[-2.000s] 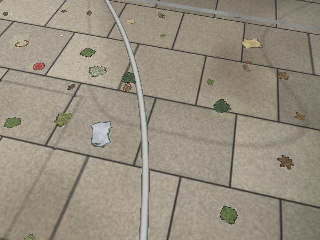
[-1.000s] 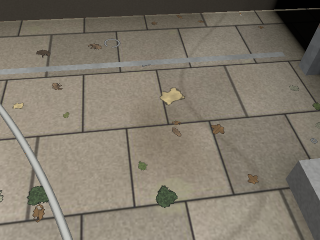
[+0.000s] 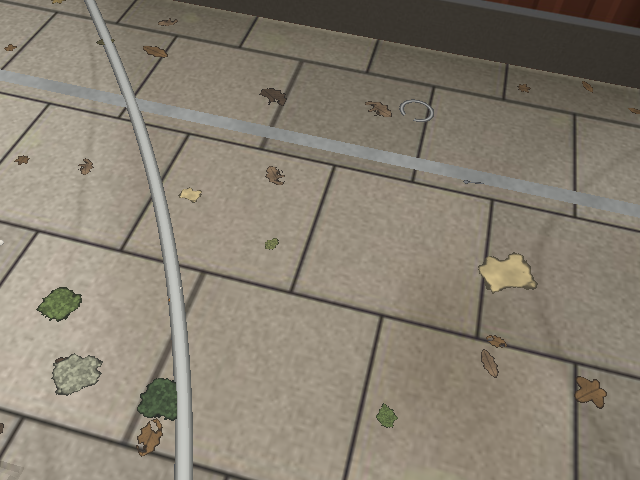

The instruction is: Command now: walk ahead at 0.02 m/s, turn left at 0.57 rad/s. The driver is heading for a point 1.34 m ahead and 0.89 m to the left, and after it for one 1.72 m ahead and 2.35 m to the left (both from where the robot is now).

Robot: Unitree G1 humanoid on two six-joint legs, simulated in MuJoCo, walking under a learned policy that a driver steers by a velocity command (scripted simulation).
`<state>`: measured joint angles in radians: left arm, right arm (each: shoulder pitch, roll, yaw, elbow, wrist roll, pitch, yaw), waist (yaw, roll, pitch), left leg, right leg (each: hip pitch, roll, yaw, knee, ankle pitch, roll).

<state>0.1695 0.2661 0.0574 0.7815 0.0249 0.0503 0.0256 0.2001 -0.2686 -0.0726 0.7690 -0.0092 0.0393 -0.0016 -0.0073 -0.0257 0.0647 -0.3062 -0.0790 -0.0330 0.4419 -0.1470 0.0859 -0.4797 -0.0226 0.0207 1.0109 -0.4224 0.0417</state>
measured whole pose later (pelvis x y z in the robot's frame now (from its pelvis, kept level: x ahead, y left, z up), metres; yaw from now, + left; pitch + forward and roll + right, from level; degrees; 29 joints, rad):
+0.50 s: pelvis -0.01 -0.04 +0.00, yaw +18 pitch +0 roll +1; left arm 0.19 0.24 0.03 0.74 0.02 0.00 0.05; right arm 0.22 -0.32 -0.10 0.80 -0.02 0.09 0.04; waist 0.00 0.05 0.05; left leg -0.43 -0.06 -0.06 1.00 -0.41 -0.08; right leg -0.19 -0.03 -0.10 0.42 -0.24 -0.04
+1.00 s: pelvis -0.05 +0.00 +0.00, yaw +35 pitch +1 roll +0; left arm 0.20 0.31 0.06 0.78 0.01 0.05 0.02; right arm 0.22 -0.31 -0.06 0.77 -0.02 0.05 0.01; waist -0.01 -0.02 0.07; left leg -0.21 -0.13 -0.13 0.40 -0.18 0.09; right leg -0.46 -0.02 0.05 0.92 -0.39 0.05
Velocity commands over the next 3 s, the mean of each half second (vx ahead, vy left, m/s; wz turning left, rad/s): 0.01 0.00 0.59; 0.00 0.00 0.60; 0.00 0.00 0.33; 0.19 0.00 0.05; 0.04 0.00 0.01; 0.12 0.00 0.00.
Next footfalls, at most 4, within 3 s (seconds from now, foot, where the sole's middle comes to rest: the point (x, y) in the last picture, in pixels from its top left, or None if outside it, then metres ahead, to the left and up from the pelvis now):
0.24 right None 0.05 -0.13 -0.78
0.68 left None -0.04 0.08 -0.78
1.22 right None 0.07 -0.07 -0.78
1.56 left None -0.12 0.05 -0.78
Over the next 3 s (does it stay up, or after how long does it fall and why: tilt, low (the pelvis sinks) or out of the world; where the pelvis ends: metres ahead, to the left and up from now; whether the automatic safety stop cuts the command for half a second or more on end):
stays up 0.12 0.11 0.00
